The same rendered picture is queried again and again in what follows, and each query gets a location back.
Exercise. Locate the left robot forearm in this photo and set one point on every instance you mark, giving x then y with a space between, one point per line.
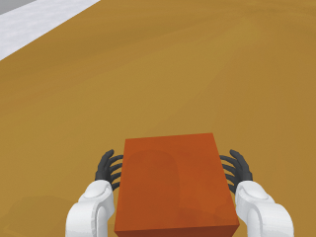
89 216

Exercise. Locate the carton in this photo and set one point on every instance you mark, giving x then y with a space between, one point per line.
174 186

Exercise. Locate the robot right hand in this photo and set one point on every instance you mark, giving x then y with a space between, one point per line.
240 170

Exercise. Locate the robot left hand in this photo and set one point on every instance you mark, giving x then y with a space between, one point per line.
105 169

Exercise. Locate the right robot forearm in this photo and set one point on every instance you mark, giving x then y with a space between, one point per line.
263 217

